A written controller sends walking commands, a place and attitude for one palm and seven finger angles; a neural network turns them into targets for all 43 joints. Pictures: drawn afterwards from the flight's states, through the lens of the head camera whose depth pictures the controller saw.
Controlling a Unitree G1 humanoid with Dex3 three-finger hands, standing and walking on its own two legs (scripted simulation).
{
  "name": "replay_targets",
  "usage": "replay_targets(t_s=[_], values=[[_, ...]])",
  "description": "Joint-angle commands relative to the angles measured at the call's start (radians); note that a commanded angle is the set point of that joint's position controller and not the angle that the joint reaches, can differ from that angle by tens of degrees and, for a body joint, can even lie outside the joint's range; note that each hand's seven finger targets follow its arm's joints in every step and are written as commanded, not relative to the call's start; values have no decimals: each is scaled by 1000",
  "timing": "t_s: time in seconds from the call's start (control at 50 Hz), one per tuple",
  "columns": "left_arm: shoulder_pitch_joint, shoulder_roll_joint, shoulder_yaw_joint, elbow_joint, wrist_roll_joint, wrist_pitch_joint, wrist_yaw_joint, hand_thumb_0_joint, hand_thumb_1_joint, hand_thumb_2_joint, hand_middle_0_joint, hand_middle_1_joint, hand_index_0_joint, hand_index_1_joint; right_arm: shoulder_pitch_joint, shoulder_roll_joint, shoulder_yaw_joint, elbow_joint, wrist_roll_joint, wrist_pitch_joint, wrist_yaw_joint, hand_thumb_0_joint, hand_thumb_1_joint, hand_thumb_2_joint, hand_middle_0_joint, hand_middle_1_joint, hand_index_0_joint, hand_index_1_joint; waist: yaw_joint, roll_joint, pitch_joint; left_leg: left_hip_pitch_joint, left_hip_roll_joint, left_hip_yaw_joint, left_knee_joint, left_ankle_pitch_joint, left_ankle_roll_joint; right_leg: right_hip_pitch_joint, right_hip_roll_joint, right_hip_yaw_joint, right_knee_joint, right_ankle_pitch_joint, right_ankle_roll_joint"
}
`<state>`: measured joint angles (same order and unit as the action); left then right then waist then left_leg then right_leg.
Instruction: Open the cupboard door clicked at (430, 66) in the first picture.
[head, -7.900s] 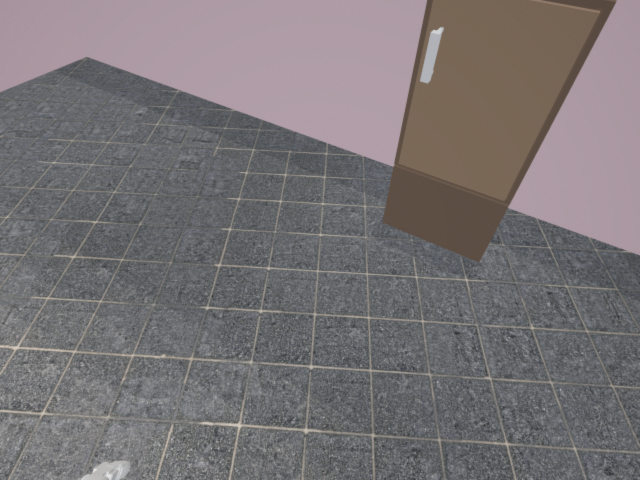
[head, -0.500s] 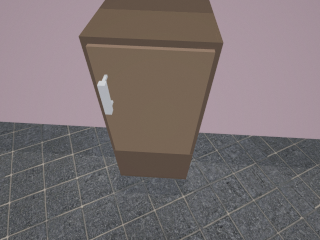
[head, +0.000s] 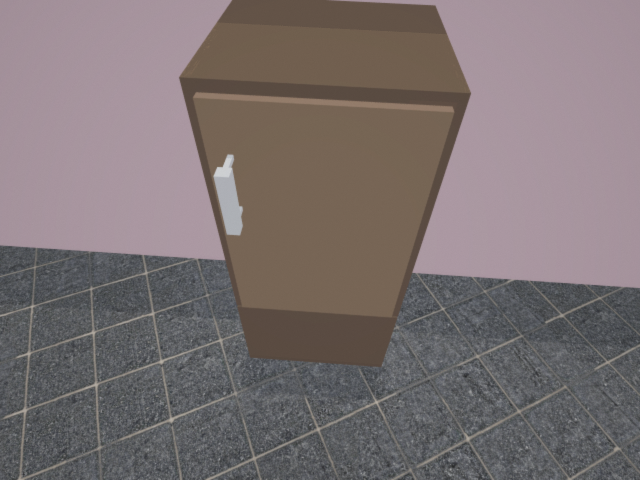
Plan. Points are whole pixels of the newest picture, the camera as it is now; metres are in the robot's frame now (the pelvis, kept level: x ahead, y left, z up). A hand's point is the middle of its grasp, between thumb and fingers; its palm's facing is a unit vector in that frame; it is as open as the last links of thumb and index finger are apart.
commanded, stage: look again from close up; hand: left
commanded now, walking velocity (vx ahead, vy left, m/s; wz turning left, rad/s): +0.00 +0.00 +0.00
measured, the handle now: (232, 195) +0.57 +0.20 +0.01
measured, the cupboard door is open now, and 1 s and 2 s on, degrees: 0 0 0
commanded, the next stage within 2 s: raise the hand with hooked fingers in 0.24 s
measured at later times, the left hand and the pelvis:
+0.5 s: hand (149, 459) +0.16 +0.22 -0.05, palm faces +0.24 -0.96 -0.16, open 7.5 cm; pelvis -0.02 +0.03 +0.00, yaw +1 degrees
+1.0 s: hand (144, 438) +0.17 +0.22 -0.03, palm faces -0.01 -1.00 -0.08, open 10.0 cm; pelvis -0.04 -0.01 -0.09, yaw +2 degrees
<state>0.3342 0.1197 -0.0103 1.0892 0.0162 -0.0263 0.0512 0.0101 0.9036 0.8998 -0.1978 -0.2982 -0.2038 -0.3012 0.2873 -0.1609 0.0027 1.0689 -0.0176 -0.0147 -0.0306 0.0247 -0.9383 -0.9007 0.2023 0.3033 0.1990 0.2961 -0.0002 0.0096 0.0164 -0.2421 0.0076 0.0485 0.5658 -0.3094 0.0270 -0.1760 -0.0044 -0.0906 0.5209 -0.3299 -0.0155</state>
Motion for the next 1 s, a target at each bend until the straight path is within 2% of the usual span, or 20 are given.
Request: replay_targets(t_s=[0.0,0.22,0.3,0.32,0.34,0.36,0.38,0.4,0.42,0.46,0.5,0.54,0.56,0.58,0.62,0.7,0.78,0.88,0.92,0.98], values=[[53,106,24,-41,1,0,-1,0,900,900,-200,-300,-200,-300,40,-74,-7,-47,3,-20,-4,0,-900,-900,200,300,200,300,6,41,69,-28,110,-117,-144,287,29,-27,-86,85,-83,167,-26],[10,138,27,-62,3,14,-14,0,900,900,-200,-300,-200,-300,18,-121,-11,-49,0,-25,0,0,-900,-900,200,300,200,300,13,22,53,-39,112,-150,-250,120,37,-7,-88,78,-99,104,-13],[5,146,26,-58,2,11,-15,0,900,900,-200,-300,-200,-300,21,-130,-12,-41,2,-29,0,0,-900,-900,200,300,200,300,13,13,14,8,114,-144,-240,197,39,3,-97,77,-103,132,-10],[46,145,12,-35,10,1,25,0,900,900,-200,-300,-200,-300,-34,-150,-11,-99,16,-24,4,0,-900,-900,200,300,200,300,23,-46,72,-26,122,-109,-62,434,10,-50,-123,125,-118,319,0],[-697,438,242,-1592,-171,-204,28,0,877,890,-202,-315,-202,-315,3,-291,-61,-427,57,-172,-18,0,-900,-900,200,300,200,300,-106,152,-451,316,27,-124,-126,537,-39,-37,-15,12,-29,392,-18],[-183,352,179,-1334,-98,-153,39,0,853,880,-203,-330,-203,-330,-72,-203,-8,-376,47,-273,-48,0,-900,-900,200,300,200,300,4,265,-433,412,85,-132,-159,655,-54,-116,-3,23,79,148,-27],[-148,271,134,-1224,-122,-110,84,0,830,870,-205,-345,-205,-345,-69,-198,-24,-297,48,-297,-58,0,-900,-900,200,300,200,300,-21,216,-369,284,71,-129,-186,541,-95,-158,4,3,121,24,-17],[142,-15,-21,-1013,-150,-26,69,0,807,860,-207,-360,-207,-360,-34,-148,-27,-287,60,-290,-43,0,-900,-900,200,300,200,300,-41,137,-204,206,72,-145,-210,416,-77,-248,2,-4,123,-38,-5],[-58,25,-7,-1182,-187,-60,53,0,783,850,-208,-375,-208,-375,-63,-202,-39,-369,58,-296,-32,0,-900,-900,200,300,200,300,-50,113,-75,86,61,-160,-182,276,-63,-256,-12,-2,108,-18,-2],[-30,122,110,-1066,-171,-160,11,0,737,830,-212,-405,-212,-405,-83,-225,-60,-410,34,-301,-30,0,-900,-900,200,300,200,300,-55,-14,-6,-90,19,-141,-63,49,-40,-315,-3,-21,35,3,-8],[126,170,238,-874,-202,-271,-71,0,690,810,-215,-435,-215,-435,-91,-227,-70,-458,32,-276,-18,0,-900,-900,200,300,200,300,-10,-177,-6,-244,-3,-116,45,8,-36,-387,8,-28,90,-53,-16],[221,130,260,-781,-247,-415,-195,0,643,790,-218,-465,-218,-465,-132,-223,-88,-512,24,-267,-8,0,-900,-900,200,300,200,300,29,-345,-46,-392,-13,-84,164,-19,-36,-477,17,-20,201,-118,-15],[237,124,257,-789,-266,-483,-266,0,620,780,-220,-480,-220,-480,-149,-226,-97,-544,25,-271,3,0,-900,-900,200,300,200,300,43,-325,-91,-431,-20,-70,211,-10,-40,-489,16,-7,250,-105,-17],[270,155,291,-757,-281,-529,-341,0,597,770,-222,-495,-222,-495,-147,-229,-105,-577,33,-271,21,0,-900,-900,200,300,200,300,69,-216,-121,-434,-29,-61,245,30,-46,-477,12,14,295,-47,-30],[190,235,334,-823,-315,-601,-469,0,550,750,-225,-525,-225,-525,-169,-238,-105,-637,40,-278,37,0,-900,-900,200,300,200,300,65,-30,-209,-462,-38,-43,320,39,-43,-488,0,52,354,-8,-36],[8,333,407,-1084,-394,-560,-523,0,457,710,-232,-585,-232,-585,-156,-237,-96,-730,49,-272,20,0,-900,-900,200,300,200,300,54,99,-371,-484,-29,-45,386,-23,-15,-499,1,129,367,-112,-21],[-225,367,402,-1373,-415,-618,-464,0,363,670,-238,-645,-238,-645,-100,-221,-76,-691,36,-280,-19,0,-900,-900,200,300,200,300,-25,144,-398,-469,-2,-77,466,1,7,-543,20,156,378,-94,-17],[-218,322,308,-1214,-383,-577,-494,0,247,620,-247,-720,-247,-720,-82,-239,-59,-615,47,-298,-43,0,-900,-900,200,300,200,300,-88,103,-275,-538,12,-101,501,-43,15,-628,33,153,361,-128,-10],[-190,363,328,-1126,-375,-498,-535,0,200,600,-250,-750,-250,-750,-81,-248,-55,-615,61,-296,-50,0,-900,-900,200,300,200,300,-72,68,-279,-562,10,-97,484,-55,16,-588,22,168,327,-149,-1],[-88,437,428,-1040,-404,-342,-576,0,130,570,-255,-795,-255,-795,-92,-250,-52,-654,73,-277,-53,0,-900,-900,200,300,200,300,4,53,-375,-535,-1,-90,445,34,16,-435,10,177,307,-50,5]])
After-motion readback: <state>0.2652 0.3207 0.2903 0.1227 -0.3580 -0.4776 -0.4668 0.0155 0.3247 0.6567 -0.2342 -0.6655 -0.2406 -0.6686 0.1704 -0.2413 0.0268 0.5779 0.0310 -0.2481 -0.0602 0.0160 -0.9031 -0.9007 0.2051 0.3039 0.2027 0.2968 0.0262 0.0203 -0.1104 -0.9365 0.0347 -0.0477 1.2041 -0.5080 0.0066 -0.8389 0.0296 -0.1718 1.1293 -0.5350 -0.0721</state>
